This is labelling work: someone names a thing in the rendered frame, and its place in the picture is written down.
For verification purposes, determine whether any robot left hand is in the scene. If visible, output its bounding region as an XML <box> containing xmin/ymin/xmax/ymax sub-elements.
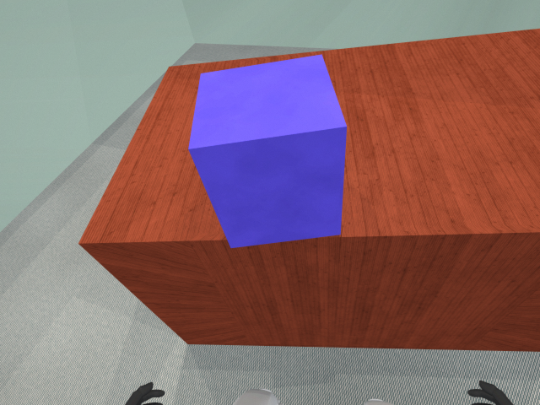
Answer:
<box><xmin>125</xmin><ymin>382</ymin><xmax>165</xmax><ymax>405</ymax></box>

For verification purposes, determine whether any robot right hand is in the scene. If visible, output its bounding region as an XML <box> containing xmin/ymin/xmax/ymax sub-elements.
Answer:
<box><xmin>467</xmin><ymin>381</ymin><xmax>514</xmax><ymax>405</ymax></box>

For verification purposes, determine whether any carton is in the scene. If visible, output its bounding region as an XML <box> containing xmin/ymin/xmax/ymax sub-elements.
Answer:
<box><xmin>188</xmin><ymin>54</ymin><xmax>347</xmax><ymax>248</ymax></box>

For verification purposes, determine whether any pedestal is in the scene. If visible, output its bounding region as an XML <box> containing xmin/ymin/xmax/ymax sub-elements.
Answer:
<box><xmin>79</xmin><ymin>29</ymin><xmax>540</xmax><ymax>352</ymax></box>

